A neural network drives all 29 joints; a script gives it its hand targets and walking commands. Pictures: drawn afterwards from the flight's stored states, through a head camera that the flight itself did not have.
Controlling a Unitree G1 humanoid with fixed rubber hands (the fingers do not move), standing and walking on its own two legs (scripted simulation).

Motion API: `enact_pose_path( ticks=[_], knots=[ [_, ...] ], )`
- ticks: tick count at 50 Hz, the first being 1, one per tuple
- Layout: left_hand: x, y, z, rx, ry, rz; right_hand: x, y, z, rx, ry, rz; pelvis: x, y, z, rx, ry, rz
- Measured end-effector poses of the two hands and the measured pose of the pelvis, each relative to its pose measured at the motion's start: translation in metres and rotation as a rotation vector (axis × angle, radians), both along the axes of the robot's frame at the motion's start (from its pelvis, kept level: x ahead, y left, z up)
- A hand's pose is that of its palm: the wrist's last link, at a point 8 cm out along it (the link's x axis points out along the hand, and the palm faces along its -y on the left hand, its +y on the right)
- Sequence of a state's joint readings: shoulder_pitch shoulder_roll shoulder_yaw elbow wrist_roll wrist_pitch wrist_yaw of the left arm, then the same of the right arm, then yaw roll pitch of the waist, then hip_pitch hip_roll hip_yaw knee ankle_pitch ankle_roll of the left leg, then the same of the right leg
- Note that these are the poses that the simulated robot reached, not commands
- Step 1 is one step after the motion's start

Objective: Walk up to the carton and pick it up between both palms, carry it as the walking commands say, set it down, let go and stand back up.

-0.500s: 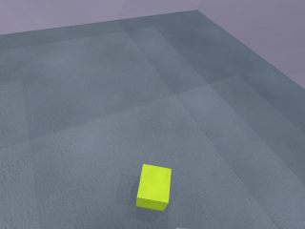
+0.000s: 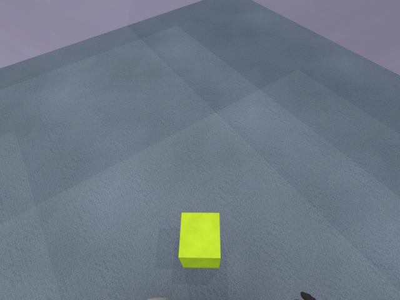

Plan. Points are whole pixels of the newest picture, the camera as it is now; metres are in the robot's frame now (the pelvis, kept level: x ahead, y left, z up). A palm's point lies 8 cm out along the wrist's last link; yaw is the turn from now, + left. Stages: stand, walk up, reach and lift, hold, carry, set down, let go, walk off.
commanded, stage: walk up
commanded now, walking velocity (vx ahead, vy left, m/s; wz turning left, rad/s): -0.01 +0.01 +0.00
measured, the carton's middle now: (200, 241) +0.40 +0.04 -0.66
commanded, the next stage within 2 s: stand in 0.04 s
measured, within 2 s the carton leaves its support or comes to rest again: neither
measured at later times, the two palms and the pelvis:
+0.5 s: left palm out of the picture +0.02 +0.27 -0.14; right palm out of the picture +0.01 -0.20 -0.13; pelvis -0.04 +0.03 +0.00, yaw +0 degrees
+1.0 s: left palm out of the picture +0.02 +0.25 -0.13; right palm out of the picture +0.00 -0.22 -0.13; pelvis -0.04 +0.01 +0.00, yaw -1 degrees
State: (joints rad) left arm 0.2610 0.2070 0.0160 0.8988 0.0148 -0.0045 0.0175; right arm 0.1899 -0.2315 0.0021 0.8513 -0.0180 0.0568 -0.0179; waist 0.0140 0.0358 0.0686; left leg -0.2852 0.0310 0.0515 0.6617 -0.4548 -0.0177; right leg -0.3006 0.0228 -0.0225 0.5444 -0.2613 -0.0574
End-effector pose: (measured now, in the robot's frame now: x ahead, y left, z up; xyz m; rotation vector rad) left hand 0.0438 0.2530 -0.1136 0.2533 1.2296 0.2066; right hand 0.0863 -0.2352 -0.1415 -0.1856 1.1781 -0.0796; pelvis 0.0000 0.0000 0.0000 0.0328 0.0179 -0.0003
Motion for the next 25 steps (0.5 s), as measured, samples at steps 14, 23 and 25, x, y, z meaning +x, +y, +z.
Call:
enact_pose_path(
  ticks=[14, 23, 25],
  knots=[
    [-0.007, 0.006, -0.027, -0.104, -0.033, -0.019, -0.046, 0.024, 0.016, -0.055, 0.015, -0.045, -0.019, 0.022, -0.003, -0.053, -0.024, -0.015],
    [-0.019, 0.015, -0.026, -0.103, -0.05, -0.01, -0.07, 0.035, 0.015, -0.044, 0.019, -0.052, -0.032, 0.03, -0.003, -0.051, -0.052, -0.009],
    [-0.022, 0.015, -0.025, -0.1, -0.051, -0.01, -0.074, 0.036, 0.014, -0.039, 0.018, -0.053, -0.035, 0.029, -0.003, -0.049, -0.056, -0.009]
  ],
)
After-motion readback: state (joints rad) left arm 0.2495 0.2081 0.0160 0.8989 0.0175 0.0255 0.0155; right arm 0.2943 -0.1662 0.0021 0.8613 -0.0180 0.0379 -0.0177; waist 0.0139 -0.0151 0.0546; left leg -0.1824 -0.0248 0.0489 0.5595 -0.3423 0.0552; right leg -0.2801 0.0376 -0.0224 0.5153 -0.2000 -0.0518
